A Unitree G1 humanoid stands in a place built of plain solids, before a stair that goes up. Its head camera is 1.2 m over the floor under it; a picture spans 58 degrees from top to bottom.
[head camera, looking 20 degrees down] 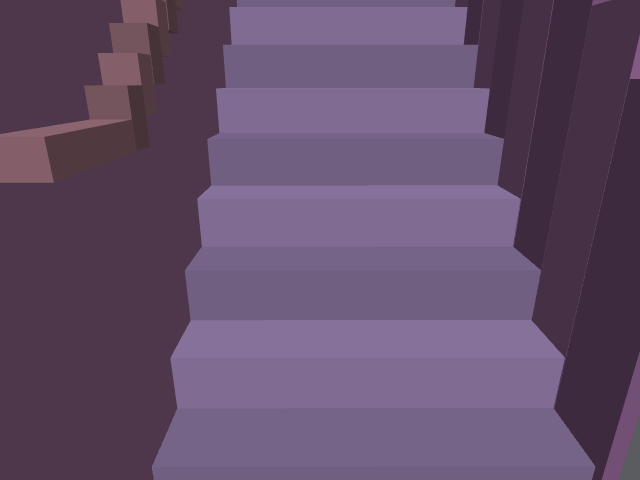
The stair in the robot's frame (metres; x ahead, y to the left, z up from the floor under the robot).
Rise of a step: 0.20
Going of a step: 0.23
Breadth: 1.24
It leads straight ahead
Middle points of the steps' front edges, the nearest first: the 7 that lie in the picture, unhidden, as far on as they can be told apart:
0.91 -0.15 0.20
1.14 -0.15 0.39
1.37 -0.15 0.59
1.60 -0.15 0.78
1.83 -0.15 0.98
2.06 -0.15 1.18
2.29 -0.15 1.37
